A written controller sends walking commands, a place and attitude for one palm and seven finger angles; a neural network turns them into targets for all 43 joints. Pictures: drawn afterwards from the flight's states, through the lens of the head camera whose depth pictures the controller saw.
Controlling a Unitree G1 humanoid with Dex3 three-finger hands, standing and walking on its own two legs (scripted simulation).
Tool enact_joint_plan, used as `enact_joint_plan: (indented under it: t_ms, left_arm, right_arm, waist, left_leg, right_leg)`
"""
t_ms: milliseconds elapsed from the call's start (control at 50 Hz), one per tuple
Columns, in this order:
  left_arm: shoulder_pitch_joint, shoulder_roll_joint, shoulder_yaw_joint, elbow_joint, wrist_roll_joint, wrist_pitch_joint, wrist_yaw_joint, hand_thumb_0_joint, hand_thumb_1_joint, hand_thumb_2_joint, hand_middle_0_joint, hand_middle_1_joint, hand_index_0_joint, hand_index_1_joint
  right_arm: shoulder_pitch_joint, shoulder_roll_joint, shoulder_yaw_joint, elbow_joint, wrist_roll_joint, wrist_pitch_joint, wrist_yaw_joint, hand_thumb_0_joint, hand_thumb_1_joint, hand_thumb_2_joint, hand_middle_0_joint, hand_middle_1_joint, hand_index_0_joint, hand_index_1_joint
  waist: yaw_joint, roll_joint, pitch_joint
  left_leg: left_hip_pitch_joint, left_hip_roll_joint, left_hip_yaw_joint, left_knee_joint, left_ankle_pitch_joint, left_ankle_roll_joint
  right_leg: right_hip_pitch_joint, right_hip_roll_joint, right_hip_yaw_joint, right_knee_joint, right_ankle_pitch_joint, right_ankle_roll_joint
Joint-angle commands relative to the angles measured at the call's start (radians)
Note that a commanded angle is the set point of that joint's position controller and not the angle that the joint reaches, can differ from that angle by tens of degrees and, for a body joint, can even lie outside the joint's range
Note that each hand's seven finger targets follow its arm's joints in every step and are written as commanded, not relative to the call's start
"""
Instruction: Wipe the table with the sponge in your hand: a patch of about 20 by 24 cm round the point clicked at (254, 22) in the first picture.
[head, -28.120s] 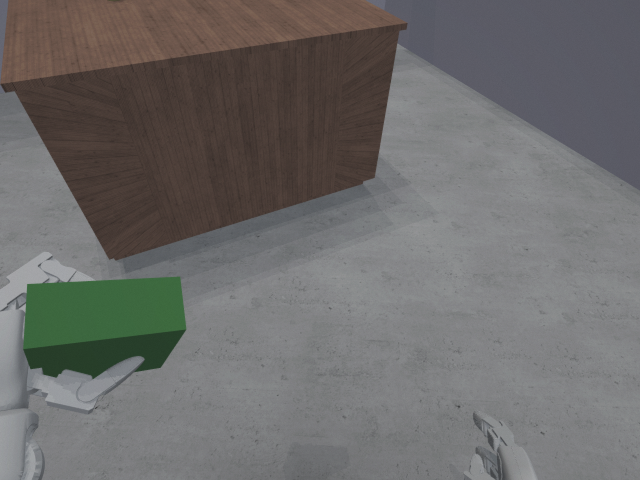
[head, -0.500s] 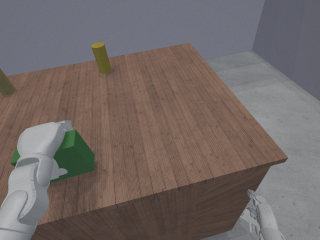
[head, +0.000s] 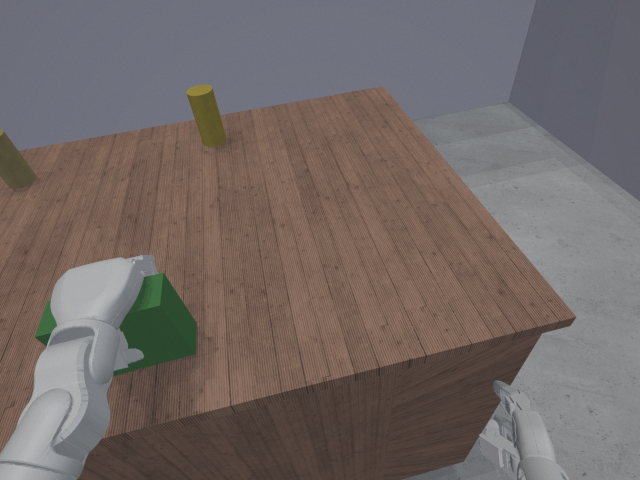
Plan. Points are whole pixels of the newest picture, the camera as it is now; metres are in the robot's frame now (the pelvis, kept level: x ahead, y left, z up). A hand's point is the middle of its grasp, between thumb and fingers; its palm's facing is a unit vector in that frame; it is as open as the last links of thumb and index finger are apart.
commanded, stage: lower the sponge onto the table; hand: left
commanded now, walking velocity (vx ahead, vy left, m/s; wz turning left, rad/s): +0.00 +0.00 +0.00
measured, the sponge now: (132, 336) +0.24 +0.30 +0.06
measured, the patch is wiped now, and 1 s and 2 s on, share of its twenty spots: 0.00 0.30 0.65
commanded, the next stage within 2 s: wipe forward along the first lane in 0.14 s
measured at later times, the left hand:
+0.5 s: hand (123, 305) +0.26 +0.31 +0.09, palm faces -0.03 -0.02 -1.00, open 9.6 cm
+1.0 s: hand (123, 270) +0.32 +0.34 +0.09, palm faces -0.07 -0.01 -1.00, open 9.6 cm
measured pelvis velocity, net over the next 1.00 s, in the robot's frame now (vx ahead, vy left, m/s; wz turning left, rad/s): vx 0.00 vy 0.00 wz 0.01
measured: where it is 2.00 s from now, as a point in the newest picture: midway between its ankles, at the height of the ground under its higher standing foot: outside the picture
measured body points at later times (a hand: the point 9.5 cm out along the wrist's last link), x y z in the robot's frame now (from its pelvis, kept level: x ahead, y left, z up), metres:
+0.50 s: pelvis +0.00 -0.01 +0.00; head +0.00 -0.05 +0.45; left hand +0.26 +0.31 +0.15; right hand +0.23 -0.23 -0.10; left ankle +0.01 +0.11 -0.74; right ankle +0.02 -0.10 -0.74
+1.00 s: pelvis +0.00 +0.00 -0.01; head +0.02 -0.03 +0.44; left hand +0.32 +0.34 +0.14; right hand +0.17 -0.25 -0.12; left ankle +0.01 +0.11 -0.74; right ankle +0.02 -0.10 -0.74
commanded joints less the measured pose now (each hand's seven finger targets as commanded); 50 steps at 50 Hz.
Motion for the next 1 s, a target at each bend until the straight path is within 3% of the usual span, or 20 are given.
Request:
enact_joint_plan:
  t_ms: [0,40,60,100,160,180,220,320,360,380,440,460,480,560,640,660,780,940,960,980]
  left_arm:
    - [-0.271,0.207,0.137,-0.159,0.017,-0.017,0.052,0.000,0.100,1.300,-1.200,-1.600,-1.200,-1.600]
    - [-0.244,0.245,0.176,-0.138,0.021,-0.011,0.058,0.000,0.100,1.300,-1.200,-1.600,-1.200,-1.600]
    - [-0.239,0.279,0.207,-0.170,0.020,-0.007,0.061,0.000,0.100,1.300,-1.200,-1.600,-1.200,-1.600]
    - [-0.220,0.220,0.161,-0.154,0.019,-0.003,0.058,0.000,0.100,1.300,-1.200,-1.600,-1.200,-1.600]
    - [-0.184,0.259,0.201,-0.159,0.013,0.005,0.057,0.000,0.100,1.300,-1.200,-1.600,-1.200,-1.600]
    - [-0.176,0.197,0.149,-0.165,0.011,0.004,0.052,0.000,0.100,1.300,-1.200,-1.600,-1.200,-1.600]
    - [-0.151,0.210,0.160,-0.147,0.015,0.000,0.051,0.000,0.100,1.300,-1.200,-1.600,-1.200,-1.600]
    - [-0.250,0.241,0.168,-0.046,0.015,0.000,0.050,0.000,0.100,1.300,-1.200,-1.600,-1.200,-1.600]
    - [-0.295,0.277,0.187,-0.060,0.018,-0.011,0.049,0.000,0.100,1.300,-1.200,-1.600,-1.200,-1.600]
    - [-0.283,0.236,0.159,-0.036,0.014,-0.016,0.048,0.000,0.100,1.300,-1.200,-1.600,-1.200,-1.600]
    - [-0.273,0.265,0.186,0.045,0.005,-0.032,0.038,0.000,0.100,1.300,-1.200,-1.600,-1.200,-1.600]
    - [-0.299,0.291,0.200,0.030,0.006,-0.039,0.034,0.000,0.100,1.300,-1.200,-1.600,-1.200,-1.600]
    - [-0.305,0.242,0.159,0.057,0.005,-0.046,0.029,0.000,0.100,1.300,-1.200,-1.600,-1.200,-1.600]
    - [-0.296,0.298,0.207,0.100,0.010,-0.071,0.023,0.000,0.100,1.300,-1.200,-1.600,-1.200,-1.600]
    - [-0.358,0.272,0.171,0.199,0.014,-0.088,0.018,0.000,0.100,1.300,-1.200,-1.600,-1.200,-1.600]
    - [-0.356,0.318,0.212,0.198,0.013,-0.093,0.021,0.000,0.100,1.300,-1.200,-1.600,-1.200,-1.600]
    - [-0.420,0.249,0.129,0.293,0.034,-0.109,0.015,0.000,0.100,1.300,-1.200,-1.600,-1.200,-1.600]
    - [-0.536,0.240,0.097,0.424,0.044,-0.121,0.019,0.000,0.100,1.300,-1.200,-1.600,-1.200,-1.600]
    - [-0.551,0.285,0.137,0.425,0.046,-0.126,0.024,0.000,0.100,1.300,-1.200,-1.600,-1.200,-1.600]
    - [-0.566,0.244,0.091,0.437,0.054,-0.127,0.023,0.000,0.100,1.300,-1.200,-1.600,-1.200,-1.600]
  right_arm:
    - [-0.201,-0.083,-0.019,-0.177,0.001,-0.060,-0.003,0.000,-0.900,-0.900,0.200,0.300,0.200,0.300]
    - [-0.198,-0.095,-0.026,-0.173,-0.001,-0.049,0.001,0.000,-0.900,-0.900,0.200,0.300,0.200,0.300]
    - [-0.225,-0.095,-0.021,-0.179,0.002,-0.053,0.003,0.000,-0.900,-0.900,0.200,0.300,0.200,0.300]
    - [-0.202,-0.090,-0.020,-0.181,0.000,-0.050,0.007,0.000,-0.900,-0.900,0.200,0.300,0.200,0.300]
    - [-0.218,-0.097,-0.023,-0.184,0.003,-0.046,0.013,0.000,-0.900,-0.900,0.200,0.300,0.200,0.300]
    - [-0.207,-0.089,-0.021,-0.192,0.001,-0.046,0.015,0.000,-0.900,-0.900,0.200,0.300,0.200,0.300]
    - [-0.189,-0.095,-0.028,-0.186,-0.001,-0.042,0.016,0.000,-0.900,-0.900,0.200,0.300,0.200,0.300]
    - [-0.169,-0.105,-0.029,-0.163,0.007,-0.037,-0.002,0.000,-0.900,-0.900,0.200,0.300,0.200,0.300]
    - [-0.190,-0.107,-0.026,-0.168,0.013,-0.043,-0.006,0.000,-0.900,-0.900,0.200,0.300,0.200,0.300]
    - [-0.173,-0.100,-0.027,-0.171,0.012,-0.046,-0.009,0.000,-0.900,-0.900,0.200,0.300,0.200,0.300]
    - [-0.143,-0.114,-0.036,-0.151,0.011,-0.039,-0.012,0.000,-0.900,-0.900,0.200,0.300,0.200,0.300]
    - [-0.162,-0.116,-0.033,-0.155,0.015,-0.043,-0.012,0.000,-0.900,-0.900,0.200,0.300,0.200,0.300]
    - [-0.146,-0.109,-0.032,-0.160,0.014,-0.043,-0.012,0.000,-0.900,-0.900,0.200,0.300,0.200,0.300]
    - [-0.129,-0.123,-0.041,-0.154,0.015,-0.040,-0.008,0.000,-0.900,-0.900,0.200,0.300,0.200,0.300]
    - [-0.085,-0.132,-0.049,-0.144,0.018,-0.029,-0.010,0.000,-0.900,-0.900,0.200,0.300,0.200,0.300]
    - [-0.090,-0.134,-0.050,-0.146,0.022,-0.031,-0.010,0.000,-0.900,-0.900,0.200,0.300,0.200,0.300]
    - [-0.049,-0.136,-0.053,-0.147,0.024,-0.021,-0.005,0.000,-0.900,-0.900,0.200,0.300,0.200,0.300]
    - [-0.006,-0.150,-0.059,-0.131,0.032,0.000,-0.001,0.000,-0.900,-0.900,0.200,0.300,0.200,0.300]
    - [-0.005,-0.154,-0.059,-0.129,0.035,-0.002,0.000,0.000,-0.900,-0.900,0.200,0.300,0.200,0.300]
    - [0.003,-0.149,-0.057,-0.134,0.032,0.001,-0.001,0.000,-0.900,-0.900,0.200,0.300,0.200,0.300]
  waist:
    - [-0.009,-0.058,-0.171]
    - [0.000,-0.078,-0.186]
    - [0.008,-0.040,-0.197]
    - [-0.001,-0.060,-0.198]
    - [0.004,-0.051,-0.180]
    - [-0.002,-0.052,-0.186]
    - [-0.002,-0.081,-0.188]
    - [-0.029,-0.129,-0.140]
    - [-0.025,-0.076,-0.163]
    - [-0.024,-0.081,-0.187]
    - [-0.030,-0.127,-0.179]
    - [-0.034,-0.101,-0.184]
    - [-0.040,-0.101,-0.186]
    - [-0.036,-0.101,-0.190]
    - [-0.054,-0.129,-0.168]
    - [-0.047,-0.117,-0.187]
    - [-0.063,-0.111,-0.201]
    - [-0.085,-0.140,-0.189]
    - [-0.080,-0.130,-0.200]
    - [-0.084,-0.122,-0.214]
  left_leg:
    - [0.039,-0.022,-0.085,-0.049,0.121,0.022]
    - [0.030,-0.026,-0.080,-0.040,0.141,0.023]
    - [0.043,-0.028,-0.084,-0.042,0.137,0.023]
    - [0.030,-0.028,-0.075,-0.033,0.166,0.022]
    - [0.030,-0.029,-0.078,-0.026,0.159,0.025]
    - [0.023,-0.029,-0.067,-0.018,0.165,0.028]
    - [0.020,-0.028,-0.070,-0.015,0.166,0.028]
    - [-0.005,-0.030,-0.060,-0.005,0.107,0.032]
    - [0.011,-0.034,-0.066,-0.010,0.097,0.032]
    - [0.003,-0.035,-0.059,-0.003,0.113,0.035]
    - [-0.017,-0.035,-0.056,0.013,0.124,0.034]
    - [-0.004,-0.036,-0.058,0.013,0.119,0.036]
    - [-0.022,-0.034,-0.052,0.014,0.123,0.036]
    - [-0.029,-0.036,-0.055,0.025,0.128,0.038]
    - [-0.071,-0.032,-0.047,0.031,0.093,0.038]
    - [-0.063,-0.034,-0.051,0.030,0.088,0.040]
    - [-0.096,-0.033,-0.048,0.033,0.069,0.041]
    - [-0.129,-0.026,-0.048,0.032,0.020,0.041]
    - [-0.127,-0.025,-0.059,0.028,0.027,0.042]
    - [-0.125,-0.026,-0.054,0.030,0.032,0.042]
  right_leg:
    - [0.018,-0.004,0.110,-0.085,0.041,-0.036]
    - [0.038,-0.006,0.122,-0.080,0.069,-0.034]
    - [0.044,0.003,0.152,-0.080,0.060,-0.045]
    - [0.044,-0.006,0.119,-0.071,0.093,-0.035]
    - [0.037,0.002,0.147,-0.072,0.095,-0.041]
    - [0.039,-0.008,0.120,-0.066,0.101,-0.032]
    - [0.031,-0.006,0.120,-0.065,0.110,-0.027]
    - [-0.017,-0.005,0.128,-0.082,0.062,-0.019]
    - [-0.014,0.002,0.145,-0.082,0.041,-0.030]
    - [0.004,-0.007,0.120,-0.069,0.061,-0.025]
    - [0.005,-0.011,0.125,-0.065,0.118,-0.017]
    - [-0.006,-0.002,0.145,-0.069,0.106,-0.025]
    - [-0.001,-0.012,0.116,-0.059,0.113,-0.019]
    - [-0.010,-0.006,0.133,-0.053,0.137,-0.024]
    - [-0.040,-0.012,0.108,-0.051,0.112,-0.013]
    - [-0.036,-0.005,0.120,-0.051,0.093,-0.019]
    - [-0.062,-0.009,0.083,-0.039,0.067,-0.016]
    - [-0.118,-0.004,0.069,-0.044,0.019,-0.011]
    - [-0.117,0.003,0.071,-0.038,0.018,-0.019]
    - [-0.113,-0.001,0.057,-0.034,0.020,-0.017]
